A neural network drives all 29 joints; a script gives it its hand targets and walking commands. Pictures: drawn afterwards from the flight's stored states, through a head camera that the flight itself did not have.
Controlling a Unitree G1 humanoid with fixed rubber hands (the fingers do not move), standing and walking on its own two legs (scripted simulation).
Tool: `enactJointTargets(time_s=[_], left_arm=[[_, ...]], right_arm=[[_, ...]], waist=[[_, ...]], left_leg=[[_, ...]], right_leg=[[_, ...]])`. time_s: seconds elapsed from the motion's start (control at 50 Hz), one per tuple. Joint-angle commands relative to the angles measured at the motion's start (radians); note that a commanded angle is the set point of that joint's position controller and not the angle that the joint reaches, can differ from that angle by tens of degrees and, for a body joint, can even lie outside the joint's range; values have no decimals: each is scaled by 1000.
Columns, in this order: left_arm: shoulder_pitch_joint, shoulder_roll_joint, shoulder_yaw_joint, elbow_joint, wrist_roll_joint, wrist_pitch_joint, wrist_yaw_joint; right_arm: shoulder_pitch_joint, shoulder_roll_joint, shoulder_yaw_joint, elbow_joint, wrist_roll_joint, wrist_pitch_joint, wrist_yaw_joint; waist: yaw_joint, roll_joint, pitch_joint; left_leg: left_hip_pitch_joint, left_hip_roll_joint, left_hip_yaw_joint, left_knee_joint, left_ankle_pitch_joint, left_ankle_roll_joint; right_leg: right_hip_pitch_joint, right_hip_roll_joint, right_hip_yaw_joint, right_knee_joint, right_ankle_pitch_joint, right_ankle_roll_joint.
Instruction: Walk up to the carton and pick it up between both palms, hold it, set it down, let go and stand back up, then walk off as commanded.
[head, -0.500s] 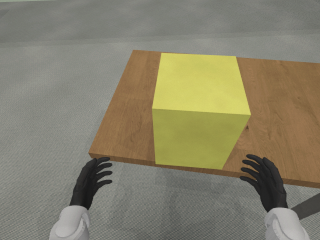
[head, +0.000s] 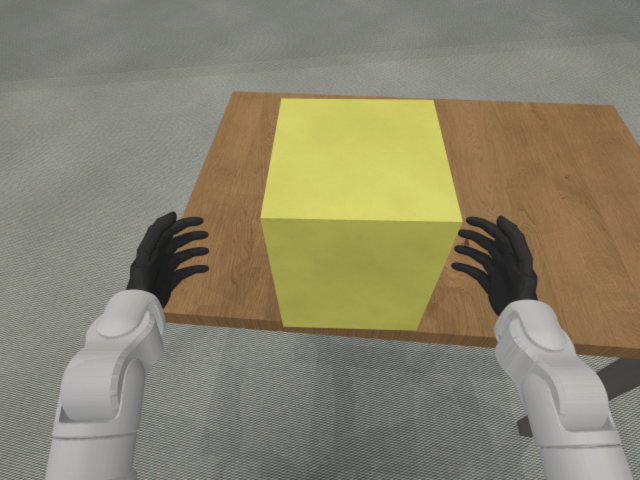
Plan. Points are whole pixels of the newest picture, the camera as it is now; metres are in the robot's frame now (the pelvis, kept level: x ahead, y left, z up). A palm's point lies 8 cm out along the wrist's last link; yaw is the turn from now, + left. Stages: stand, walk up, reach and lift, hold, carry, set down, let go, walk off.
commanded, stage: reach and lift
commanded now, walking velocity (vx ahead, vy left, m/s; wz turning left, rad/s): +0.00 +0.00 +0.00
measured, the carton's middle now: (352, 221) +0.43 -0.02 +0.05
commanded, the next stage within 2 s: none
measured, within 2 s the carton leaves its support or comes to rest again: neither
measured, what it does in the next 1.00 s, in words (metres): stands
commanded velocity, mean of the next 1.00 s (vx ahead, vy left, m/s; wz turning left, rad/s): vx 0.00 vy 0.00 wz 0.00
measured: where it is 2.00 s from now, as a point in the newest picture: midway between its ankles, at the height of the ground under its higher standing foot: outside the picture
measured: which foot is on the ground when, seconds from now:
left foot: down 0.00-1.00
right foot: down 0.00-1.00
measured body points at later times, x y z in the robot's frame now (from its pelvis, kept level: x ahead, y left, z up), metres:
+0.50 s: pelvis -0.01 -0.01 +0.00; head +0.04 +0.00 +0.45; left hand +0.38 +0.20 +0.14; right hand +0.36 -0.20 +0.13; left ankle +0.06 +0.10 -0.75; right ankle -0.03 -0.11 -0.75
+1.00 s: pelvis +0.00 +0.00 +0.00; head +0.04 +0.02 +0.44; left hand +0.44 +0.21 +0.17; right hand +0.44 -0.19 +0.17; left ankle +0.06 +0.10 -0.75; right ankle -0.03 -0.11 -0.75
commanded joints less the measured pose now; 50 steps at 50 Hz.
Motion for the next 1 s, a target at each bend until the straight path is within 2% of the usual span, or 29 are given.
enactJointTargets(time_s=[0.0, 0.14, 0.22, 0.36, 0.44, 0.52, 0.62, 0.7, 0.76, 0.92, 0.98], left_arm=[[-279, 174, 119, -272, 20, -24, -31], [-383, 207, 107, -311, -3, -20, -29], [-473, 231, 102, -275, -10, -10, -23], [-682, 282, 129, -128, 1, 19, -2], [-806, 307, 131, 15, 2, 28, 8], [-916, 311, 113, 149, 0, 20, 14], [-1022, 312, 82, 246, 2, -4, 16], [-1096, 321, 78, 248, 11, -17, 22], [-1158, 329, 75, 256, 18, -24, 28], [-1294, 328, 22, 369, 7, -55, 42], [-1321, 321, -3, 455, -1, -75, 41]], right_arm=[[-305, -166, -32, -295, 21, -56, -33], [-376, -193, -53, -275, 28, -46, -41], [-453, -213, -59, -224, 39, -35, -36], [-668, -246, -58, -116, 63, -9, -25], [-805, -264, -50, -26, 74, 6, -18], [-928, -273, -44, 85, 73, 9, -11], [-1042, -290, -43, 197, 73, -11, -4], [-1103, -313, -47, 264, 79, -31, -4], [-1152, -332, -57, 326, 79, -41, -2], [-1287, -357, -92, 479, 61, -67, 18], [-1312, -352, -94, 542, 52, -76, 29]], waist=[[-5, -4, -475], [-51, 17, -534], [-69, 40, -570], [-56, 47, -631], [-40, 22, -660], [-38, 13, -702], [-55, 37, -797], [-66, 67, -874], [-77, 87, -898], [-109, 118, -941], [-119, 118, -958]], left_leg=[[422, 9, -55, 65, 346, -37], [434, 11, -73, 67, 307, -42], [434, 14, -84, 64, 268, -40], [384, 14, -85, 43, 171, -29], [343, 16, -80, 36, 121, -21], [328, 20, -78, 39, 98, -19], [379, 25, -86, 71, 172, -31], [444, 27, -95, 109, 287, -48], [466, 29, -102, 126, 327, -59], [463, 30, -122, 141, 307, -75], [458, 28, -129, 147, 297, -76]], right_leg=[[-76, -25, -12, -32, 575, 69], [-107, -23, -11, -31, 562, 70], [-132, -22, -11, -33, 527, 66], [-135, -18, -9, -27, 433, 63], [-140, -16, -11, -22, 376, 62], [-159, -15, -19, -16, 353, 60], [-188, -5, -42, -7, 435, 62], [-203, 7, -61, 1, 532, 69], [-223, 13, -70, 2, 551, 71], [-283, 13, -83, -11, 506, 65], [-295, 11, -87, -13, 509, 65]])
